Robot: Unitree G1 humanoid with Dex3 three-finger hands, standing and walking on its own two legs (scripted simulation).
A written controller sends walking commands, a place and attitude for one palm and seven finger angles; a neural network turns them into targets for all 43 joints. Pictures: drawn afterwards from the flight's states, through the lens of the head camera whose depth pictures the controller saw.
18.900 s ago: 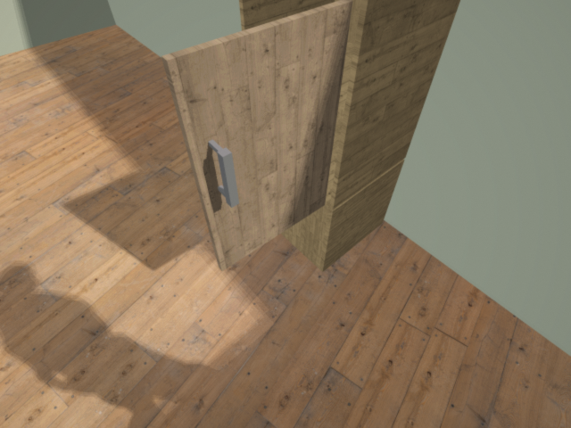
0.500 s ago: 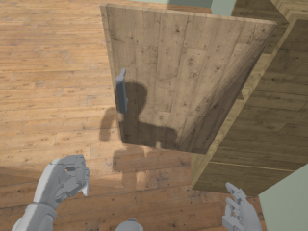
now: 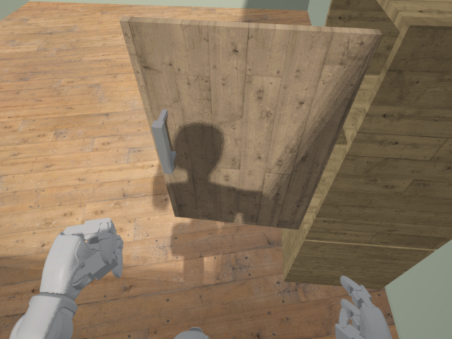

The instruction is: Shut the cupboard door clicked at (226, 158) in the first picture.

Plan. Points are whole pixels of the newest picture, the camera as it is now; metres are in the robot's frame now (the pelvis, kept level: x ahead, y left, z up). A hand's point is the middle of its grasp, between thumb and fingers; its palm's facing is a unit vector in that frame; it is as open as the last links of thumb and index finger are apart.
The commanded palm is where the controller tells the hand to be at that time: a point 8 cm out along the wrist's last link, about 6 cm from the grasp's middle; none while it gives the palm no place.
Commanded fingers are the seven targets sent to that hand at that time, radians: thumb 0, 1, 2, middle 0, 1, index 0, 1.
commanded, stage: bring the fist close to the handle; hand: left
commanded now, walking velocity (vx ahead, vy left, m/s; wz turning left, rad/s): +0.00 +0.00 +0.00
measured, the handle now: (166, 142) +0.48 +0.16 +0.07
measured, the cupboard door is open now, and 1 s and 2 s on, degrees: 88 88 84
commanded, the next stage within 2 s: push the door shut along its arc in 1.46 s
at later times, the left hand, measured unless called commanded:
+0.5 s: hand (143, 229) +0.28 +0.16 +0.07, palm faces -0.09 -1.00 -0.03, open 3.1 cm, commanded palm +0.27 +0.22 +0.07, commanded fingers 0.00 0.90 0.90 -1.30 -1.50 -1.30 -1.50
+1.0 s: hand (164, 182) +0.37 +0.14 +0.07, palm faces -0.07 -1.00 -0.04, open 3.1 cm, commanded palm +0.35 +0.19 +0.07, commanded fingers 0.00 0.90 0.90 -1.30 -1.50 -1.30 -1.50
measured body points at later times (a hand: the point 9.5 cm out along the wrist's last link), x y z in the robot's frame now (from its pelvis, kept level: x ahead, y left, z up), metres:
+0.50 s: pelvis +0.01 -0.02 +0.00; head +0.04 -0.03 +0.45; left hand +0.28 +0.21 +0.08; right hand +0.16 -0.27 -0.08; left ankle +0.04 +0.09 -0.68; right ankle -0.02 -0.10 -0.68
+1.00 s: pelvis +0.01 +0.00 +0.01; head +0.06 -0.01 +0.45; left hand +0.37 +0.19 +0.08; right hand +0.13 -0.26 -0.10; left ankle +0.04 +0.09 -0.68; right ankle -0.02 -0.10 -0.68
